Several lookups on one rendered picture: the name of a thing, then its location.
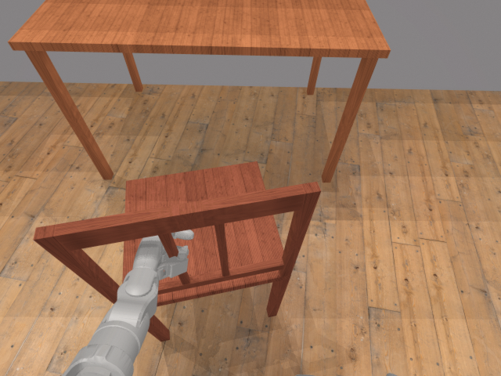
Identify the robot left forearm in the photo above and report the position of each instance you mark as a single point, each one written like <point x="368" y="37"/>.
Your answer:
<point x="119" y="337"/>

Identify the table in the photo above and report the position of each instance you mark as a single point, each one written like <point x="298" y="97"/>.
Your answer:
<point x="318" y="28"/>

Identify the chair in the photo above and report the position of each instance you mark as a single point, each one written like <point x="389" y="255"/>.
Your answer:
<point x="236" y="243"/>

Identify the robot left hand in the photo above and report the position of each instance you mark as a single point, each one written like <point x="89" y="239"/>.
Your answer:
<point x="151" y="254"/>

